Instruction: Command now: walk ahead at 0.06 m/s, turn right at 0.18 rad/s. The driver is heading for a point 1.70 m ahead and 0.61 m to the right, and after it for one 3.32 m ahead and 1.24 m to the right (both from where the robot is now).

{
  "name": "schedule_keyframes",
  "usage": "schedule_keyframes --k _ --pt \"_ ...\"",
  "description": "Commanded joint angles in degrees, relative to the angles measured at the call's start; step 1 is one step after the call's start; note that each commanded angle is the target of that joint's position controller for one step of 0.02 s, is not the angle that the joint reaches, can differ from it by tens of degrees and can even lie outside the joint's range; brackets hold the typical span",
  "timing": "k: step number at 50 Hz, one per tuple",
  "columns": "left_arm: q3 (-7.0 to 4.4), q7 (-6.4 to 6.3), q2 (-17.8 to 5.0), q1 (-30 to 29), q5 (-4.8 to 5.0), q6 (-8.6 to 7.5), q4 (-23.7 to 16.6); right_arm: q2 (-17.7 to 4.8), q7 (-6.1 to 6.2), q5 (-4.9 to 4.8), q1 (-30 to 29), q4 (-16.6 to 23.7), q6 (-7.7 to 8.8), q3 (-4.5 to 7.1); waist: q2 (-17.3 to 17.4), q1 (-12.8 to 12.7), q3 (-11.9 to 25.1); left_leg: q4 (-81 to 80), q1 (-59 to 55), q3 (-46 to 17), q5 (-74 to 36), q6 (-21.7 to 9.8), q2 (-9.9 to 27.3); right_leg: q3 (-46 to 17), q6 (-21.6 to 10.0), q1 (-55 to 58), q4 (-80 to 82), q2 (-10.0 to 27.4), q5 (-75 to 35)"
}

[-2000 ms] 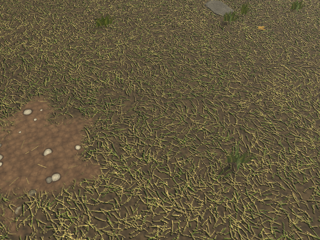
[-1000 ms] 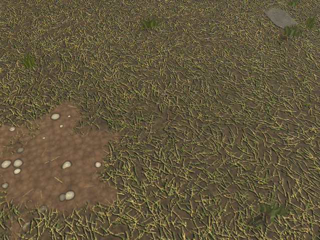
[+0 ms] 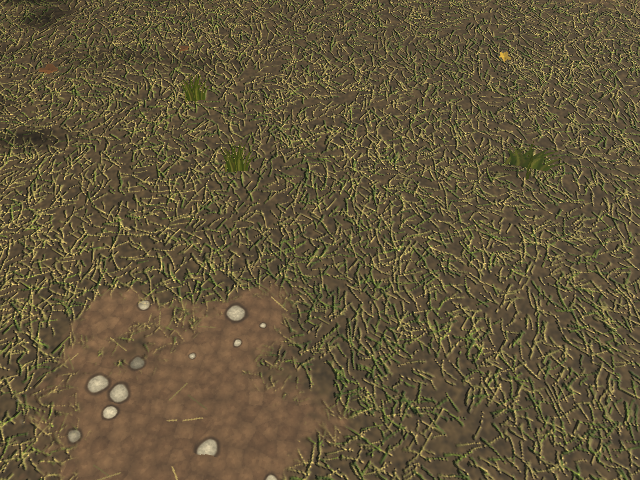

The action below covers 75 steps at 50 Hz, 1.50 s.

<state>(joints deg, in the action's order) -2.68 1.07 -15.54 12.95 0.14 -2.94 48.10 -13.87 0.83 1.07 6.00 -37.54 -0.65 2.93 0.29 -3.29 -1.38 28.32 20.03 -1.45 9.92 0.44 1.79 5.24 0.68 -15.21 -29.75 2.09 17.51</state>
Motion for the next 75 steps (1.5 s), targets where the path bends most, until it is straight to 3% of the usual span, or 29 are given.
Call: schedule_keyframes --k 1,2,4,9,13,15,16,17,18,19,21,29,37,41,42,43,44,46,48,52,59,62,63,64,65,66,67,70,75 --pt "-0.07 -0.15 -4.12 0.49 0.03 -0.3 -4.59 -10.42 1.2 0.42 4.57 2.79 -0.25 3.14 12.85 3.48 11.54 -5.41 -18.99 -15.13 -23.95 -15.13 18.4 -3.55 1.48 -12.18 -10.98 0.14 14.31" --pt "-1.2 -0.7 -7.4 -2.38 0.83 0.52 -5.5 -10.61 1.1 0.38 4.84 2.39 0.01 3.46 12.8 4.98 8.64 -7.43 -17.13 -14.96 -19.22 -15.31 17.42 -3.66 1.84 -15.3 -18.64 -0.15 15.8" --pt "-2.87 -1.84 -9.38 -0.6 0.82 2.87 -4.76 -11.16 1.32 -0.25 3.77 2.03 0.75 3.66 10.69 4.47 6.5 -9.25 -12.86 -12.72 -19.54 -15.71 18.59 -6.2 2.66 -18.53 -33.19 0.45 17.75" --pt "-2.15 -2.3 -3.82 -0.15 0.54 5.13 -6.52 -8.21 1.85 -0.54 -3.16 1.09 1.03 3.3 8.73 1.78 5.68 -9.35 -6.21 -1.25 -15.73 -12.37 14.52 -4.05 2.72 -12.09 -25.75 1.56 7.8" --pt "-2.49 -0.22 -5.19 -0.33 0.63 4.91 -8.93 -10.28 2.27 -1.48 -1.92 -0.32 0.36 4.05 9.49 2.22 8.43 -5.52 -9.42 -0.59 -15.94 -11.23 16.71 -1.37 0.31 -5.83 -12.7 0.48 2.36" --pt "-3.15 0.21 -5.66 3.85 0.13 4.88 -7.7 -9.39 2.22 -2.55 -1.35 -1.42 -0.08 3.92 6.6 0.54 7.97 0.78 -5.75 2.73 -6.8 -6.61 14.32 0.36 -2.58 1.8 -1.57 -2.46 -6.38" --pt "-4.18 -0.31 -9.18 3.92 -0.48 4.7 -8.23 -7.09 1.96 -1.77 1.94 -2.45 -0.34 3.57 -3.51 2.09 5.41 11.57 1.58 8.12 4.13 -1.51 9.61 -8.79 -5.36 5.71 4.81 1.92 -18.25" --pt "-5.62 -1.29 -16.86 3.66 -0.81 4.47 -10.65 -4.3 1.72 0.74 0.47 0.31 -0.33 2.44 -22.0 3.36 3.12 29.54 18.3 9.91 27.88 4.37 0.74 -31.44 -14.48 10.41 8.41 17.46 -37.77" --pt "-5.08 -0.45 -16.28 5.96 -3.17 3.22 -11.46 -6.87 2.05 -0.06 -5.74 1.94 0.14 3.13 -16.64 -1.54 7.31 39.15 20.71 -0.21 30.56 3.33 -1.89 -37.11 -21.44 7.81 11.71 20.82 -33.17" --pt "-4.72 -0.16 -14.99 3.91 -3.21 2.13 -11.74 -8.49 2.31 -1.32 -6.14 1.59 0.11 3.71 -10.77 -0.2 5.82 42.46 21.76 -2.47 25.89 2.04 -0.91 -32.93 -19.46 7.28 11.63 17.93 -27.23" --pt "-3.73 -1.14 -11.27 -2.05 -0.39 2.01 -12.75 -9.2 3.07 -0.77 -3.31 -0.86 -0.35 4.34 -6.25 2.81 4.77 40.76 22.09 -3.59 16.27 1.6 0.8 -26.4 -13.62 6.5 10.38 12.93 -20.86" --pt "-3.62 -3.34 -10.76 -0.5 0.3 3.22 -14.81 -6.57 2.49 -0.95 -2.49 -1.02 0.7 3.47 -7.4 2.25 6.89 26.14 17.65 -4.37 7.38 4.26 -1.87 -25.68 -12.85 9.71 9.86 8.71 -17.14" --pt "-4.44 -2.53 -11.84 -2.91 0.29 4.56 -17.33 -7.73 0.64 -1.72 -1.61 -1.09 2.58 3.49 -9.36 1.76 6.56 11.98 6.91 -4.71 11.26 3.55 -4.22 -33.56 -13.88 5.44 7.92 7.12 -17.17" --pt "-3.87 -2.59 -10.34 -4.81 1.45 5.02 -18.05 -8.06 -0.55 -2.4 3.57 -2.23 3.79 3.95 -8.36 5.39 6.61 -5.86 -8.45 -2.23 3.58 0.06 -4.11 -34.69 -10.84 -2.58 7.52 1.93 8.04" --pt "-3.17 -2.69 -8.04 -3.93 1.22 4.82 -18.21 -10.52 -0.34 -1.89 7.21 -2.83 3.94 4.72 -4.2 6.35 7.51 -7.91 -18.1 -7.83 5.74 -3.0 3.13 -31.24 -7.82 -11.16 1.16 -1.2 17.03" --pt "-2.13 -2.58 -4.2 -2.1 0.97 4.47 -18.4 -13.78 0.07 -0.82 11.17 -3.06 3.77 5.12 6.76 6.02 8.48 -11.51 -24.69 -21.36 17.18 -8.38 14.49 -18.69 -4.03 -21.53 -15.24 -8.94 20.31" --pt "-3.05 -2.34 -7.72 -5.17 1.16 3.3 -21.49 -16.48 -0.72 0.85 11.52 -3.56 4.46 5.79 14.41 5.75 2.56 -16.97 -18.73 -36.44 26.83 -14.77 21.69 -15.7 -3.25 -31.78 -24.15 -7.68 16.9" --pt "-4.39 -1.83 -11.7 -4.03 0.63 2.81 -19.31 -10.88 0.22 -0.85 5.04 -1.44 5.02 4.28 9.93 4.04 -1.57 -17.38 -16.52 -26.89 26.92 -11.9 16.97 -14.88 -1.17 -33.67 -31.85 -3.06 7.07" --pt "-3.79 -1.26 -9.05 -2.96 0.25 2.51 -18.15 -9.32 0.79 -1.41 6.29 -1.6 4.89 3.37 7.68 4.79 -0.97 -17.72 -16.88 -20.02 20.52 -9.96 13.44 -13.26 0.55 -33.23 -35.31 -2.22 1.27" --pt "-2.29 -0.57 -5.26 -5.67 0.88 0.86 -18.6 -9.45 0.24 -0.78 11.27 -3.45 5.79 3.02 6.79 6.68 -1.96 -19.76 -15.79 -11.47 11.11 -10.89 11.42 -10.62 1.33 -31.68 -29.91 -1.13 -6.33" --pt "-1.15 0.99 -4.06 -11.54 1.4 -0.71 -20.18 -13.72 -1.04 -2.87 14.6 -5.63 5.11 3.52 8.25 8.57 -3.19 -18.41 -11.41 -5.89 2.29 -10.78 12.45 -3.42 0.08 -15.06 -7.04 -0.19 -5.81" --pt "-2.89 0.79 -6.96 -2.98 1.74 -1.24 -18.06 -13.68 -1.42 -3.4 13.91 -6.32 4.33 3.02 7.31 2.19 -0.68 -10.74 -9.51 -6.4 -8.14 -9.03 12.49 -2.19 -3.11 0.36 2.06 -2.93 -7.76" --pt "-4.36 0.14 -9.71 4.67 1.42 -1.26 -16.17 -11.38 -1.53 -3.07 14.03 -6.38 4.57 2.2 4.86 -1.78 4.44 0.26 -6.16 -2.88 -14.05 -6.9 8.96 -3.98 -4.71 12.29 2.75 -1.72 -8.74" --pt "-5.45 -0.88 -14.34 15.24 -0.08 -0.91 -15.44 -6.26 -1.74 -1.19 13.33 -3.99 5.05 0.26 -5.44 -5.87 15.18 21.38 5.3 0.75 0.55 -3.55 4.52 -19.16 -8.55 29.25 2.12 12.53 -7.72" --pt "-5.64 -0.6 -17.63 16.95 -1.3 -0.92 -15.11 -3.27 -1.24 -2.58 16.55 -2.41 6.22 -0.5 -20.16 -3.33 19.7 37.76 21.06 -1.81 23.61 -1.31 -3.17 -43.91 -15.88 34.89 11.65 23.31 4.55" --pt "-4.37 -0.17 -12.42 15.59 -0.87 -1.51 -14.71 -10.13 -1.12 -4.03 14.12 -3.21 6.47 1.37 -12.2 -4.5 14.45 45.12 25.21 -7.07 20.98 -1.53 -0.66 -42.67 -15.36 29.66 13.81 21.89 9.96" --pt "-3.31 -0.08 -9.51 12.01 -0.2 -1.7 -14.39 -11.18 -1.36 -4.27 11.49 -2.47 6.34 1.86 -10.79 -2.84 8.23 45.42 27.34 -6.1 15.6 -2.28 1.68 -33.42 -13.43 24.27 14.08 19.88 8.7" --pt "-2.1 0.02 -5.27 3.75 -0.6 -2.52 -14.02 -8.71 -1.46 -2.93 10.82 -3.47 4.72 1.95 -8.27 1.95 1.28 40.15 21.3 -5.03 4.25 -1.47 5.65 -17.81 -10.59 11.28 19.08 13.08 -4.14" --pt "-2.83 -0.74 -5.62 3.66 -0.96 -4.05 -10.51 -5.38 -1.46 -2.6 8.46 -3.0 3.05 1.4 -4.2 3.41 -1.44 34.15 23.93 -6.27 -3.94 0.19 4.41 -6.4 -10.88 10.18 21.7 12.65 -20.3"
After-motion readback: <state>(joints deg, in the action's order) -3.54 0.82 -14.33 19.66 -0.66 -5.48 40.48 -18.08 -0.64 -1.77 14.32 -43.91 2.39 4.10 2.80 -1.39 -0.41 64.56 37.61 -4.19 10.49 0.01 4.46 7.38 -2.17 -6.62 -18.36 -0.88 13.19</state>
